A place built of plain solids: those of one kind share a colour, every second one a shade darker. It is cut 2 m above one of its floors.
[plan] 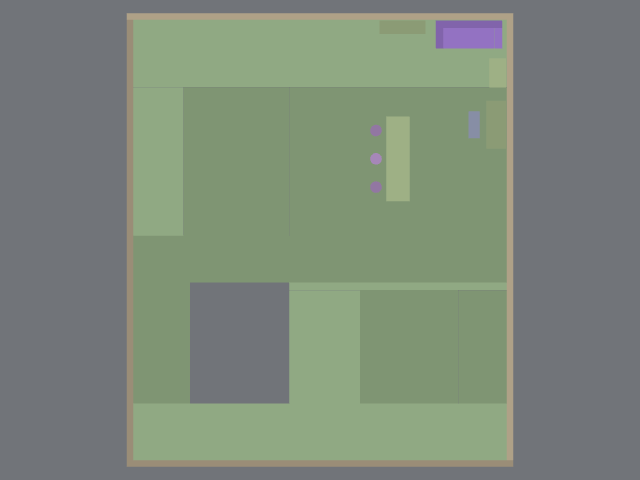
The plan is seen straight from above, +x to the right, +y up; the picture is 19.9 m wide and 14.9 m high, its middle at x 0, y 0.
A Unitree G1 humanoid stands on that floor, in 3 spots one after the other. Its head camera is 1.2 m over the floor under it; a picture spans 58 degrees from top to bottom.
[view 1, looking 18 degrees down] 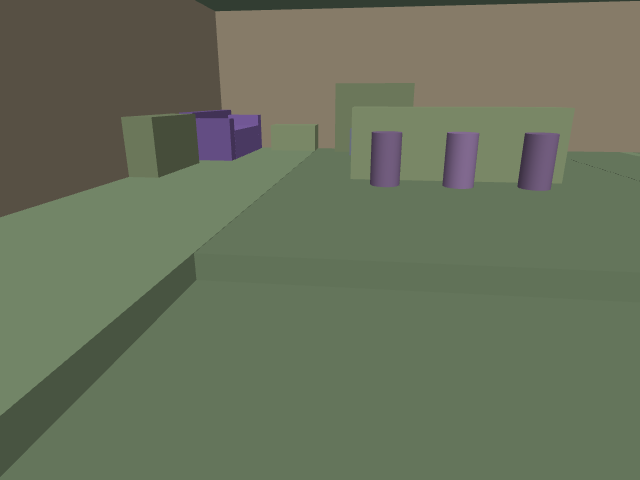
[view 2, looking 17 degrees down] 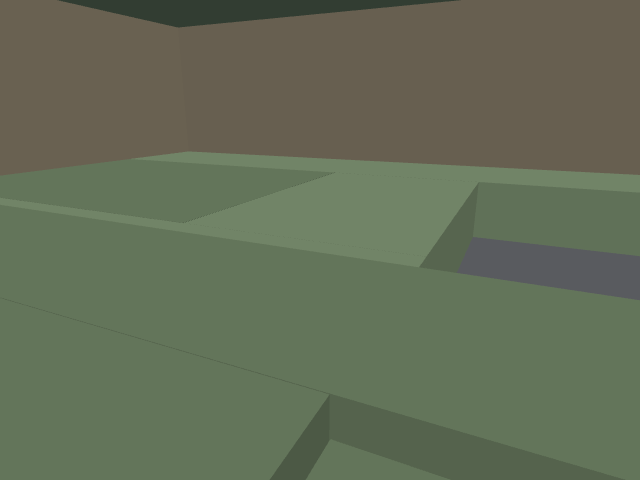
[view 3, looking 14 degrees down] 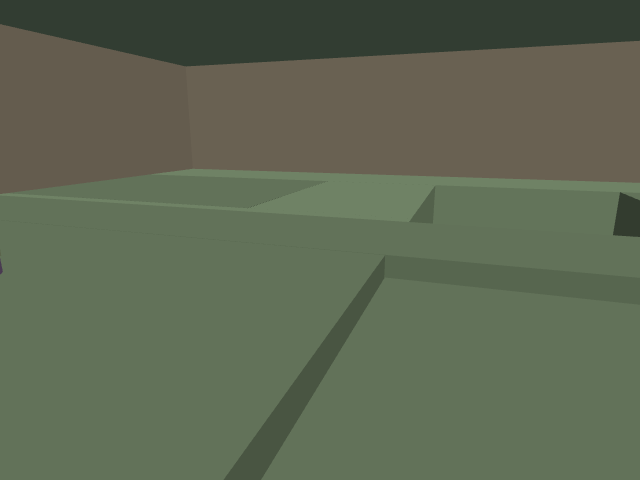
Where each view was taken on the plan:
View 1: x -3.62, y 3.54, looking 7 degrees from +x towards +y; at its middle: floor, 3.24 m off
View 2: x -1.49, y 1.37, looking -65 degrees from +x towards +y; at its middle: floor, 3.43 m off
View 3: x -1.58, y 3.62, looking -71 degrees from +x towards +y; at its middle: floor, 4.14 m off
